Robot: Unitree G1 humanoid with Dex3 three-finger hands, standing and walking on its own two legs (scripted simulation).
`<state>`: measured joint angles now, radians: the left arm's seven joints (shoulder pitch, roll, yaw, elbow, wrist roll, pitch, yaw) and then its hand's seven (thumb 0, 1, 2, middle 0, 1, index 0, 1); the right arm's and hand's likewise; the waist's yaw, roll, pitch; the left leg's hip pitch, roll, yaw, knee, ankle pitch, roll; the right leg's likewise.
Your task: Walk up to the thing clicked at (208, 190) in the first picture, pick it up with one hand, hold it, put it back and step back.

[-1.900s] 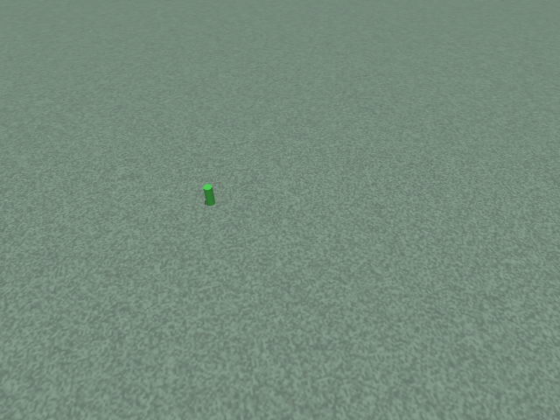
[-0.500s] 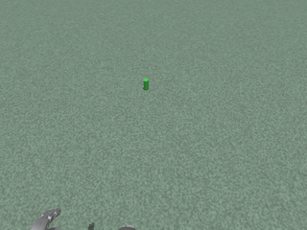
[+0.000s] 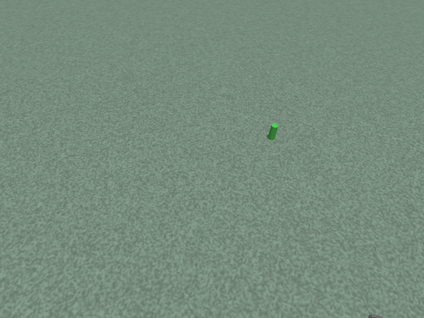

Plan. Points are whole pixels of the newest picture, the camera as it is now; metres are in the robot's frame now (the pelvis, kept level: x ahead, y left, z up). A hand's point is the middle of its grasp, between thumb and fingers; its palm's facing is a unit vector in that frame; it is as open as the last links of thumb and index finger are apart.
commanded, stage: walk up
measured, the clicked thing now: (273, 131) +1.30 -0.38 -0.69
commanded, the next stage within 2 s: stand in 1.40 s
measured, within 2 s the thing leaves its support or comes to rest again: neither
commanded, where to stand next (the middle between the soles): +0.06 +0.03 m, yaw +21 degrees
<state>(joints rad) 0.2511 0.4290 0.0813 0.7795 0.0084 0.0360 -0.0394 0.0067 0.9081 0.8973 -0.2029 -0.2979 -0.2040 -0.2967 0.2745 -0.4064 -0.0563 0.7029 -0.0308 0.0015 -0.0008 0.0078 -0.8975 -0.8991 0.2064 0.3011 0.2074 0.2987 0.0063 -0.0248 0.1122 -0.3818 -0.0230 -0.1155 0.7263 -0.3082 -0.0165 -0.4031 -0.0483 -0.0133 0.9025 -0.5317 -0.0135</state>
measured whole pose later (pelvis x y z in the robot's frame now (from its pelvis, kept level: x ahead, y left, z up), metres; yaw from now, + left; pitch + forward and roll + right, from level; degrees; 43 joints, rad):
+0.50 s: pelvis -0.01 +0.01 +0.00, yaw +16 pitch -2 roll +1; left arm 0.30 0.46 0.07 0.81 0.01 0.02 -0.01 0.01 0.91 0.90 -0.20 -0.30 -0.21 -0.30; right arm 0.25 -0.40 -0.06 0.80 -0.02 -0.01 0.02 0.01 -0.90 -0.90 0.20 0.30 0.21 0.30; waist 0.03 -0.04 0.11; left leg -0.36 -0.04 -0.03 0.73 -0.33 0.03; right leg -0.41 -0.13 -0.03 0.99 -0.56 -0.01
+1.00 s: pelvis +0.01 +0.01 +0.01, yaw +23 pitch -2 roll -1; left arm 0.19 0.39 0.02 0.95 0.00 -0.03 -0.01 0.01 0.91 0.90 -0.21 -0.30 -0.21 -0.30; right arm 0.17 -0.36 -0.02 0.95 0.00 -0.01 0.01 0.01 -0.90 -0.90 0.20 0.30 0.21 0.30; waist 0.01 0.00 0.08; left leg -0.31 -0.04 -0.08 0.68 -0.33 0.01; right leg -0.26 -0.05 -0.05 0.64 -0.34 0.03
